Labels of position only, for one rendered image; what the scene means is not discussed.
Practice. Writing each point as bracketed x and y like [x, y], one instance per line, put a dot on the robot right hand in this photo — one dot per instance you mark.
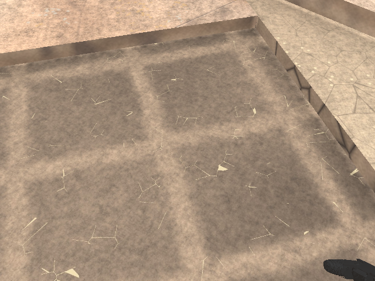
[357, 270]

